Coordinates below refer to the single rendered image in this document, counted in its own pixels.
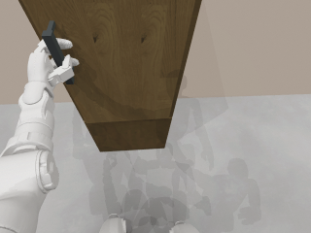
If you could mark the left robot thigh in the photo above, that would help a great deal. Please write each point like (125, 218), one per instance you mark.
(113, 225)

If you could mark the cupboard door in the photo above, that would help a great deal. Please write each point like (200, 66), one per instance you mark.
(129, 51)

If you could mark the handle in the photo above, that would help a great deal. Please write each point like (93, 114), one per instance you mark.
(54, 48)

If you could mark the left robot upper arm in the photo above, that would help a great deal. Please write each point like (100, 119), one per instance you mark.
(25, 180)

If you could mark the robot thigh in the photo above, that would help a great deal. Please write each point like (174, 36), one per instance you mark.
(183, 228)
(113, 225)

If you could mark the robot left hand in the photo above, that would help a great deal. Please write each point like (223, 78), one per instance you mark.
(41, 69)

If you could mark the right robot thigh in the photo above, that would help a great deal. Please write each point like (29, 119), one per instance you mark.
(183, 228)

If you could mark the robot left forearm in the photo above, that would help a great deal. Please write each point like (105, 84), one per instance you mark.
(36, 121)

